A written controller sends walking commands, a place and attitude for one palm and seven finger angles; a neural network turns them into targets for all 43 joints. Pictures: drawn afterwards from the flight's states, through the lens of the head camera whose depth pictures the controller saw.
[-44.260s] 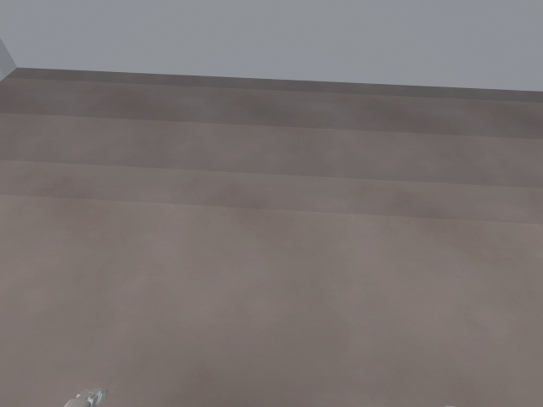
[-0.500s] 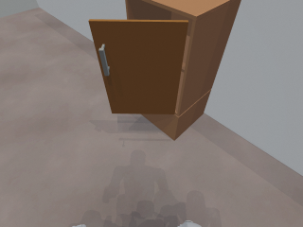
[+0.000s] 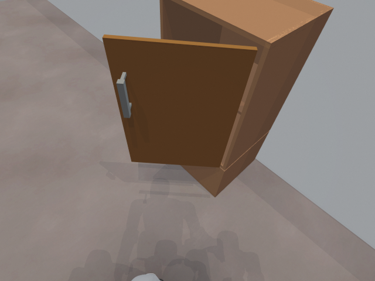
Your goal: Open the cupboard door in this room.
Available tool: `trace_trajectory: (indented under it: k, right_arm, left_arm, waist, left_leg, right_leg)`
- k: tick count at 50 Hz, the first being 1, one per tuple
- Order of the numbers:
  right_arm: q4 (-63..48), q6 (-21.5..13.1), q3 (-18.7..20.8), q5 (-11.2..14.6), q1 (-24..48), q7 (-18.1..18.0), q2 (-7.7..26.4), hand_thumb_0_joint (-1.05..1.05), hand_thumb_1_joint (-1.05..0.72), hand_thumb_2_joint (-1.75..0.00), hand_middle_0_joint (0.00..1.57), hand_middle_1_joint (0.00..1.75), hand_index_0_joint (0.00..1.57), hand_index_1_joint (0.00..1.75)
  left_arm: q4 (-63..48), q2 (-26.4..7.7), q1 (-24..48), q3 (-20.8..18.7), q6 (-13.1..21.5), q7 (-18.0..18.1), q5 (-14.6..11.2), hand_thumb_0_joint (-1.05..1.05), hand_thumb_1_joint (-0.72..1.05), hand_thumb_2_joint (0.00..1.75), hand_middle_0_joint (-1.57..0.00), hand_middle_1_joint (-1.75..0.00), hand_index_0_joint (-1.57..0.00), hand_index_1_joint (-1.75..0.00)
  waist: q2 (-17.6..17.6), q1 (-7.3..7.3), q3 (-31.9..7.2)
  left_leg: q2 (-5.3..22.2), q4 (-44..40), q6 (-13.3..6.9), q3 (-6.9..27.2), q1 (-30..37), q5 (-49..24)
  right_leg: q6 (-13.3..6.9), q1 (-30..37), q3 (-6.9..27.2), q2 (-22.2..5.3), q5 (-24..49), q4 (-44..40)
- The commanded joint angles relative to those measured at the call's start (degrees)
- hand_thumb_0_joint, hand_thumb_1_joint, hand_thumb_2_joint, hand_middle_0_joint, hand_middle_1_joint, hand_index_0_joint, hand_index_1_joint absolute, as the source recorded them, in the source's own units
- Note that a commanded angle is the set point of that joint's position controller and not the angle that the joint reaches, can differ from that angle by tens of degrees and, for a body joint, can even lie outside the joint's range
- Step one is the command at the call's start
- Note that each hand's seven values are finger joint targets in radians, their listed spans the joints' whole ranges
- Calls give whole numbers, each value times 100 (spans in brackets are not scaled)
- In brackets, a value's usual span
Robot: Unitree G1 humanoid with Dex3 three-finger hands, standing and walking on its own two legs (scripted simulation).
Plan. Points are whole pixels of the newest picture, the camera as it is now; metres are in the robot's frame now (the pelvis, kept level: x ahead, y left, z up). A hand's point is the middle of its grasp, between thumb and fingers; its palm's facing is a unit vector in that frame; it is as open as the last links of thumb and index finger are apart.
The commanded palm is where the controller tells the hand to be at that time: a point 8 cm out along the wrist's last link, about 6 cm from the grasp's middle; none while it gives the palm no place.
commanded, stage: come to a stop and stand still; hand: left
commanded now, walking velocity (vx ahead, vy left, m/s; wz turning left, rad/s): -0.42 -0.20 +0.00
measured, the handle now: (125, 95) +0.62 +0.24 -0.01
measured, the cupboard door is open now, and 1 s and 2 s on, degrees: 44 44 44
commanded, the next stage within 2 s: look again from close up in 0.94 s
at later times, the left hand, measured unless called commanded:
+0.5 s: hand out of the picture +0.13 +0.17 -0.15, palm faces -0.03 -0.97 -0.24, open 7.3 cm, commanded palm none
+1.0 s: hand out of the picture +0.03 +0.11 -0.16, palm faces +0.01 -0.98 -0.19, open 7.3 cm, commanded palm none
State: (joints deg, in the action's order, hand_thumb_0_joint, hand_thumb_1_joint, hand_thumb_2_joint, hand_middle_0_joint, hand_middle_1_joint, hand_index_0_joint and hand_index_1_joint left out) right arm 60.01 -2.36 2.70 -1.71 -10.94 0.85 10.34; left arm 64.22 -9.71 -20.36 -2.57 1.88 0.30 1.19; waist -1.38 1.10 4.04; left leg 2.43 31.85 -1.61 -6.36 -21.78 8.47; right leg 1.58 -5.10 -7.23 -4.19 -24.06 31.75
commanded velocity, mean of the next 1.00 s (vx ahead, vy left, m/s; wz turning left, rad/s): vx -0.08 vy -0.05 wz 0.00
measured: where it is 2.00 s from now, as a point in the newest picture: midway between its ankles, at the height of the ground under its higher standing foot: outside the picture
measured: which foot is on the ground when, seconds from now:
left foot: down 0.00-1.00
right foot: down 0.00-0.00, up 0.02-0.50, down 0.52-1.00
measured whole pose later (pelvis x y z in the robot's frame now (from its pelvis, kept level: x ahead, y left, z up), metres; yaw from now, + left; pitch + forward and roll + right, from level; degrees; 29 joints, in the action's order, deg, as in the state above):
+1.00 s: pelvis +0.02 -0.07 +0.02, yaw -1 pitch -1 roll +0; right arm 66.1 1.1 0.7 -1.0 -14.3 -1.8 7.6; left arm 64.4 -9.1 -13.9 -0.4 -0.7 1.5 0.3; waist -0.4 -0.1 2.9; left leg 1.3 23.7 0.6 -2.2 -10.0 12.4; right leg -1.7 -7.0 -3.9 0.3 -15.4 23.4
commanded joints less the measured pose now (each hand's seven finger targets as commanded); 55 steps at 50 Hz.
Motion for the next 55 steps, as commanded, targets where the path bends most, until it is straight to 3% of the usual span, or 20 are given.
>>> trace_trajectory:
  k: [1, 3, 6, 14, 22, 24, 25, 26, 27, 30, 33, 36, 38, 39, 40, 47, 51, 52, 54, 55]
  right_arm:
    - [160, -6, 189, -26, -1650, -254, 1207, 0, -90, -90, 20, 30, 20, 30]
    - [-142, -10, -13, 5, -635, -331, 678, 0, -90, -90, 20, 30, 20, 30]
    - [-146, 54, -41, 67, -265, -416, 732, 0, -90, -90, 20, 30, 20, 30]
    - [-259, 223, 172, 39, -304, -455, 916, 0, -90, -90, 20, 30, 20, 30]
    - [-246, 294, 271, 1, -446, -300, 993, 0, -90, -90, 20, 30, 20, 30]
    - [-261, 315, 284, 54, -417, -268, 986, 0, -90, -90, 20, 30, 20, 30]
    - [-277, 320, 267, 96, -475, -232, 788, 0, -90, -90, 20, 30, 20, 30]
    - [-362, 351, 199, 129, -488, -193, 442, 0, -90, -90, 20, 30, 20, 30]
    - [-458, 404, 114, 108, -280, -147, 283, 0, -90, -90, 20, 30, 20, 30]
    - [-232, 498, 105, 68, -309, -210, 335, 0, -90, -90, 20, 30, 20, 30]
    - [-21, 471, 52, 103, -403, -212, 224, 0, -90, -90, 20, 30, 20, 30]
    - [194, 393, -3, 91, -641, -247, 156, 0, -90, -90, 20, 30, 20, 30]
    - [303, 282, -32, 60, -697, -286, 386, 0, -90, -90, 20, 30, 20, 30]
    - [295, 271, -46, 51, -650, -310, 488, 0, -90, -90, 20, 30, 20, 30]
    - [358, 244, -49, 57, -525, -308, 441, 0, -90, -90, 20, 30, 20, 30]
    - [456, 243, -103, 80, -635, -317, 313, 0, -90, -90, 20, 30, 20, 30]
    - [504, 236, -130, 78, -689, -320, 295, 0, -90, -90, 20, 30, 20, 30]
    - [-276, 129, -91, 75, -244, -219, 1015, 0, -90, -90, 20, 30, 20, 30]
    - [-397, -44, 54, 51, -421, -316, 872, 0, -90, -90, 20, 30, 20, 30]
    - [-439, -34, 64, 67, -502, -335, 821, 0, -90, -90, 20, 30, 20, 30]
  left_arm:
    - [-626, -314, 351, 3, 42, 84, -43, 0, 90, 90, -20, -30, -20, -30]
    - [-396, -201, 293, 37, -60, 86, -81, 0, 90, 90, -20, -30, -20, -30]
    - [-234, -255, -81, 0, -330, 87, -73, 0, 90, 90, -20, -30, -20, -30]
    - [-809, -448, 444, -197, -571, 78, 12, 0, 90, 90, -20, -30, -20, -30]
    - [-1043, -359, 801, -68, -428, 72, -11, 0, 90, 90, -20, -30, -20, -30]
    - [-918, -477, 443, -87, -367, 88, -24, 0, 90, 90, -20, -30, -20, -30]
    - [-902, -709, 383, -111, -313, 116, 2, 0, 90, 90, -20, -30, -20, -30]
    - [-921, -1053, 538, -127, -260, 145, 35, 0, 90, 90, -20, -30, -20, -30]
    - [-985, -1138, 747, -83, -237, 148, 24, 0, 90, 90, -20, -30, -20, -30]
    - [-865, -849, 1020, 0, -140, 174, -9, 0, 90, 90, -20, -30, -20, -30]
    - [-779, -794, 962, 6, -121, 185, -33, 0, 90, 90, -20, -30, -20, -30]
    - [-618, -717, 901, 10, -119, 174, -84, 0, 90, 90, -20, -30, -20, -30]
    - [-572, -481, 736, 60, -147, 140, -141, 0, 90, 90, -20, -30, -20, -30]
    - [-557, -439, 675, 73, -169, 143, -132, 0, 90, 90, -20, -30, -20, -30]
    - [-464, -458, 715, 59, -211, 147, -120, 0, 90, 90, -20, -30, -20, -30]
    - [-223, -451, 495, 126, -142, 122, -109, 0, 90, 90, -20, -30, -20, -30]
    - [-138, -404, 376, 155, -119, 132, -111, 0, 90, 90, -20, -30, -20, -30]
    - [-626, -1447, 285, 198, 46, 183, 30, 0, 90, 90, -20, -30, -20, -30]
    - [-717, -1156, 200, 15, 124, 229, 0, 0, 90, 90, -20, -30, -20, -30]
    - [-752, -1091, 144, -14, 122, 226, -2, 0, 90, 90, -20, -30, -20, -30]
  waist:
    - [1585, -624, -880]
    - [742, -187, -266]
    - [713, 0, -551]
    - [866, -131, -714]
    - [1281, -240, -769]
    - [928, -65, -924]
    - [218, -59, -874]
    - [-922, -170, -598]
    - [-1026, -150, -354]
    - [-1493, -242, -333]
    - [-860, -225, -292]
    - [-485, -283, -238]
    - [370, -160, -234]
    - [289, -106, -222]
    - [729, -88, -189]
    - [-45, -134, -120]
    - [-81, -150, -15]
    - [195, -219, 461]
    - [377, -151, -1099]
    - [-10, -164, -1181]
  left_leg:
    - [2183, -1551, -1007, 2686, 2088, -990]
    - [1870, -1591, -875, 1805, 770, -2016]
    - [1643, -1430, -733, 982, 821, -3019]
    - [1753, -1256, -863, 1019, 1214, -2758]
    - [1503, -1138, -714, 1150, 1104, -1558]
    - [1227, -803, -426, 1011, 738, -927]
    - [874, -447, -132, 785, 394, -183]
    - [252, 18, 236, 223, -126, 1152]
    - [7, 498, 322, 259, 107, 1853]
    - [-31, 1306, 328, 451, 34, 1826]
    - [-58, 957, 381, 357, 295, 1533]
    - [-35, -539, 339, 420, 1131, 481]
    - [519, -908, 80, 968, 1393, -885]
    - [638, -948, 0, 1126, 1131, -712]
    - [563, -1045, -2, 1117, 992, -701]
    - [337, -1164, 115, 821, 1233, -103]
    - [314, -1210, 120, 793, 1269, -142]
    - [176, -809, 41, 974, 1199, -648]
    - [255, -190, -81, 909, 1225, -807]
    - [206, -138, -68, 820, 1071, -582]
  right_leg:
    - [-289, -2560, 508, 117, -1060, 3447]
    - [-116, -1956, 838, -252, -383, 3042]
    - [35, -1479, 688, -121, -99, 2446]
    - [143, -2319, 832, 131, 58, 3196]
    - [-9, -1224, 352, 242, -47, 718]
    - [-48, -329, 290, 267, 1038, -579]
    - [-162, -10, 728, -98, 1399, -1171]
    - [-523, -166, 1720, -1093, 1618, -1550]
    - [-852, -895, 1780, -1502, 1838, -1729]
    - [-1019, -626, 1329, -1076, 3853, -1224]
    - [-957, -446, 1128, -876, 3949, -1101]
    - [-741, -704, 1174, -722, 2997, -931]
    - [-382, -845, 991, -259, 2051, -915]
    - [-326, -622, 984, -144, 1653, -1071]
    - [-313, -469, 906, -145, 1615, -1012]
    - [-368, -466, 1020, -223, 1444, -1443]
    - [-370, -526, 1029, -252, 1435, -1511]
    - [-403, -979, 982, -153, 2154, -1237]
    - [-505, -311, 1220, -406, 2897, -771]
    - [-566, -165, 1267, -489, 3149, -796]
